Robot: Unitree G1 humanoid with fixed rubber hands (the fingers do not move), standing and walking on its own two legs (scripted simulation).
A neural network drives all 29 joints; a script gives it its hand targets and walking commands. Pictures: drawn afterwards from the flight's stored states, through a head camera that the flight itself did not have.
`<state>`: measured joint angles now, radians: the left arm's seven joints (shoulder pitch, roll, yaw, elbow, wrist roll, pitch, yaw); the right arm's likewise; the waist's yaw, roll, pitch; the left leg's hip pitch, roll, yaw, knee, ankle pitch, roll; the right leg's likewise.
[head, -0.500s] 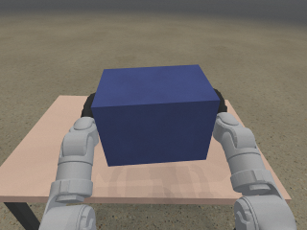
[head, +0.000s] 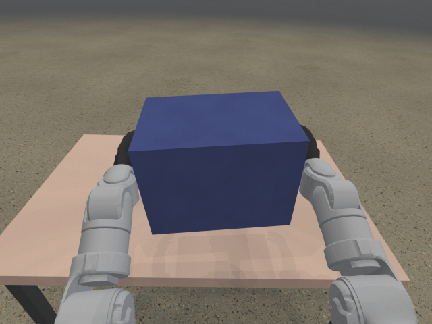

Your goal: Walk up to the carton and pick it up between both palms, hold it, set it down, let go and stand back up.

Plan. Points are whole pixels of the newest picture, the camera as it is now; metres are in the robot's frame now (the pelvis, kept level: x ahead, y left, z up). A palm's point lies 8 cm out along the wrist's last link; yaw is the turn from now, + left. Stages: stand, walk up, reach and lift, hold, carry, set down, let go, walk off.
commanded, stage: hold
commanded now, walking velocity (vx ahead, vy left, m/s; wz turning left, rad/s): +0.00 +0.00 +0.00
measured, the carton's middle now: (217, 160) +0.36 +0.01 +0.20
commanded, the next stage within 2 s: set down in 0.16 s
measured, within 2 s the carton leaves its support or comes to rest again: neither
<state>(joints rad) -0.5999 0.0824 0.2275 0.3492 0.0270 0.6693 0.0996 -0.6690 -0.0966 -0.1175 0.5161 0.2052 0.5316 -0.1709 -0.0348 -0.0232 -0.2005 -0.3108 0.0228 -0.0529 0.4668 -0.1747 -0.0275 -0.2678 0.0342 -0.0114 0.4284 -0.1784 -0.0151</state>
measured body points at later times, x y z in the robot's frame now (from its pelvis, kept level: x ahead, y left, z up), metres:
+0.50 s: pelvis +0.00 -0.01 +0.00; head -0.08 +0.01 +0.44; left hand +0.37 +0.19 +0.19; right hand +0.38 -0.15 +0.19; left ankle +0.04 +0.13 -0.74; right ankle +0.03 -0.11 -0.74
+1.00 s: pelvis +0.04 -0.02 +0.00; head +0.02 -0.01 +0.45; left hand +0.41 +0.17 +0.13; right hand +0.43 -0.17 +0.13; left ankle +0.04 +0.13 -0.74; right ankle +0.03 -0.11 -0.74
